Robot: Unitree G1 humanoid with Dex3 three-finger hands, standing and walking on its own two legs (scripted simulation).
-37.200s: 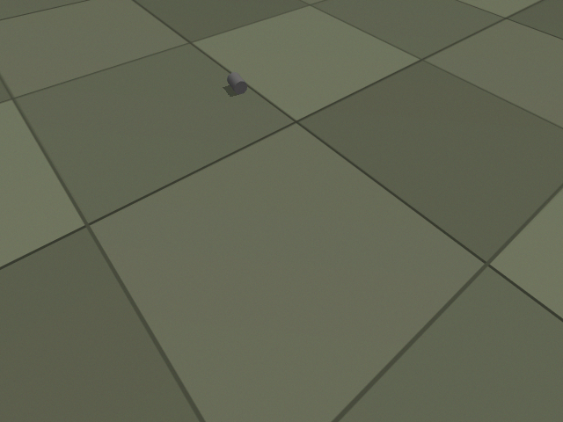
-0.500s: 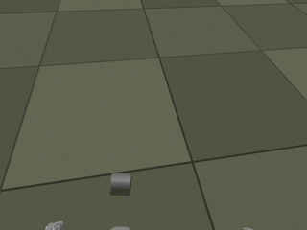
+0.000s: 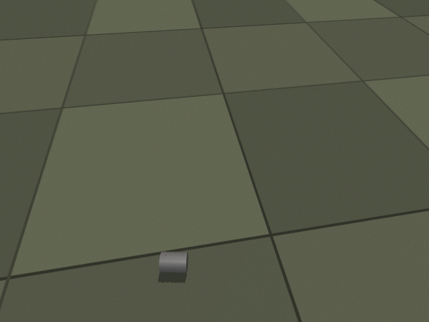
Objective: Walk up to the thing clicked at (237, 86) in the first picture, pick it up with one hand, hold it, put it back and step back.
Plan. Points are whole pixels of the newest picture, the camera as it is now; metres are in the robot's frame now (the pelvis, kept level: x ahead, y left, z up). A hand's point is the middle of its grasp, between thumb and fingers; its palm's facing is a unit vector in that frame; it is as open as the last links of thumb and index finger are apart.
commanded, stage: stand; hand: left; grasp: from above
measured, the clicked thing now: (174, 262) +0.48 +0.19 -0.74
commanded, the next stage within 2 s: step back in 1.64 s
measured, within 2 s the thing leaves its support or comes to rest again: neither
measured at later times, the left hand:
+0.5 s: hand out of the picture +0.06 +0.22 -0.16, palm faces +0.01 -0.95 -0.32, open 7.3 cm
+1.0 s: hand out of the picture +0.08 +0.22 -0.16, palm faces -0.01 -0.94 -0.33, open 7.3 cm
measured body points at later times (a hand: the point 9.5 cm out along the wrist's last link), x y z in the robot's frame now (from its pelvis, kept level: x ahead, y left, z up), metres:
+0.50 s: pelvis +0.00 -0.01 +0.00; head +0.00 -0.02 +0.45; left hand +0.06 +0.27 -0.14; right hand +0.06 -0.30 -0.14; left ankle +0.03 +0.11 -0.74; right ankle +0.00 -0.15 -0.74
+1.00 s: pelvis +0.01 -0.02 +0.00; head +0.02 -0.02 +0.45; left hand +0.08 +0.27 -0.13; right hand +0.07 -0.31 -0.13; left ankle +0.03 +0.11 -0.74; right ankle +0.00 -0.15 -0.74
